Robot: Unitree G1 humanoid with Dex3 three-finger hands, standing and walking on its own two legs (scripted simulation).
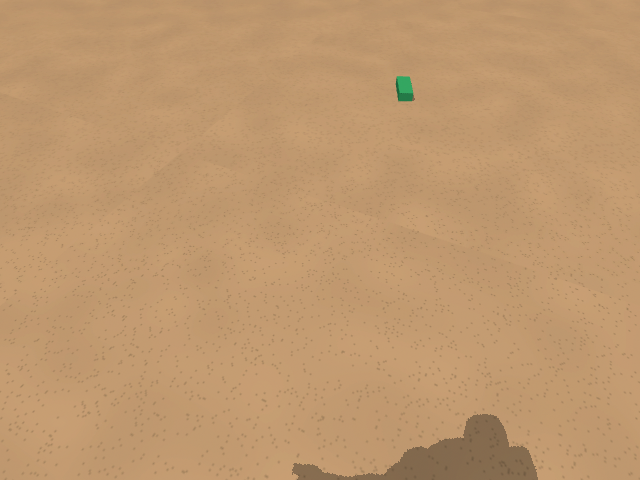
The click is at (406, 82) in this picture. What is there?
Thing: lying carton
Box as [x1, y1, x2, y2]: [396, 76, 412, 100]
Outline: 397,76 396,88 398,100 411,100 412,89 409,76
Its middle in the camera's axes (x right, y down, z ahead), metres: +0.50 -0.96 +2.42
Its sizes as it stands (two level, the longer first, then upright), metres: 0.205 0.082 0.052
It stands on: the floor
